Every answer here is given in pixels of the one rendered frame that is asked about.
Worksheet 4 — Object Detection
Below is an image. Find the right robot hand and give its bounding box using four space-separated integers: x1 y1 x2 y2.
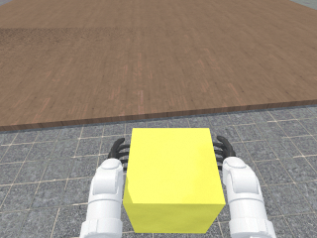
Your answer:
212 135 237 171

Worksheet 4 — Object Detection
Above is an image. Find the robot left forearm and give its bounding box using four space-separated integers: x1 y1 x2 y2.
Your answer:
79 158 124 238

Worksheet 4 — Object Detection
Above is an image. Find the left robot hand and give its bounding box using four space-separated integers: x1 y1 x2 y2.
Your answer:
107 137 131 171

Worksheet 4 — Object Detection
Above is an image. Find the robot right forearm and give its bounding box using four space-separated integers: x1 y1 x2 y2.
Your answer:
222 157 276 238

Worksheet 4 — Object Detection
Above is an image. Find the carton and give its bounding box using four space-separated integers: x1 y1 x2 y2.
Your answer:
123 128 226 234

